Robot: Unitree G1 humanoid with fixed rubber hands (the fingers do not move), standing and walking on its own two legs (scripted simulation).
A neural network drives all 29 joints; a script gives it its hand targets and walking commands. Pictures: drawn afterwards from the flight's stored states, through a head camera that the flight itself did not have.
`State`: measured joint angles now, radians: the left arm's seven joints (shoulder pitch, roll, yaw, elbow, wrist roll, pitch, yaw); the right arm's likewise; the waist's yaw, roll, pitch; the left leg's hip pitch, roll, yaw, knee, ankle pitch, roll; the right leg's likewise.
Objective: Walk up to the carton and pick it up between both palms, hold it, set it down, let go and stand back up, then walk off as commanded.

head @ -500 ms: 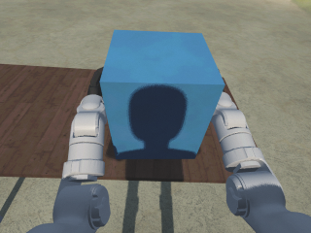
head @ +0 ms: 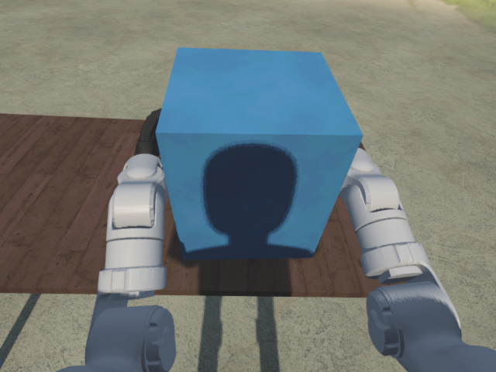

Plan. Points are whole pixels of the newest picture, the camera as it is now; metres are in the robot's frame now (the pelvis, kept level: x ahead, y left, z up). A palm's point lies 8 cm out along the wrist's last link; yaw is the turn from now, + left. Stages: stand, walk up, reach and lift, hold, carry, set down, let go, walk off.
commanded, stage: hold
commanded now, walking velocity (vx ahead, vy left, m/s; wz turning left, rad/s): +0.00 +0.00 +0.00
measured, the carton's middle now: (249, 159) +0.36 -0.01 +0.20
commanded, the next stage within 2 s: none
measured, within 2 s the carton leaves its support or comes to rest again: neither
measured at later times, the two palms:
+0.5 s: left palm (146, 155) +0.36 +0.14 +0.21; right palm (345, 142) +0.37 -0.16 +0.23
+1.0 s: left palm (143, 150) +0.36 +0.14 +0.22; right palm (345, 137) +0.37 -0.16 +0.23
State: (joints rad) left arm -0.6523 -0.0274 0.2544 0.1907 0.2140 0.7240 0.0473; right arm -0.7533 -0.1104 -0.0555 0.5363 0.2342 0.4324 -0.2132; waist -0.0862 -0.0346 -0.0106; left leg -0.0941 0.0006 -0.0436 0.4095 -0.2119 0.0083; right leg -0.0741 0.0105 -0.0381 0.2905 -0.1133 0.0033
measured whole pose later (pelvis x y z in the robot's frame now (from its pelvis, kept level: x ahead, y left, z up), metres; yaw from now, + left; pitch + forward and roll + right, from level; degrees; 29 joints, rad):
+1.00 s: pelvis -0.01 -0.01 +0.00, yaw +0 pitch -5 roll -1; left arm -0.74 0.00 0.29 0.25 0.21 0.78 0.03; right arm -0.85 -0.12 -0.06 0.59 0.24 0.51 -0.23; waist -0.07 -0.03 -0.04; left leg -0.12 0.00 -0.05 0.40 -0.19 0.00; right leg -0.11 0.01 -0.04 0.31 -0.11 -0.01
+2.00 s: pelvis +0.00 -0.01 +0.00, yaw +0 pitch -6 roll -1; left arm -0.69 -0.02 0.28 0.15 0.22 0.82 0.02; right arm -0.80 -0.12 -0.05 0.49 0.26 0.54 -0.24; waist -0.07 -0.03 -0.02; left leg -0.09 0.00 -0.06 0.41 -0.20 0.00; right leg -0.08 0.02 -0.03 0.31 -0.12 -0.01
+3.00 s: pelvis +0.00 -0.01 +0.00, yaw +1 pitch -6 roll -1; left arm -0.67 -0.02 0.27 0.12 0.22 0.82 0.02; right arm -0.78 -0.12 -0.04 0.46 0.27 0.54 -0.24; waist -0.08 -0.03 -0.01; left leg -0.09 0.00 -0.06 0.40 -0.21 0.00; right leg -0.07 0.02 -0.03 0.31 -0.13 -0.01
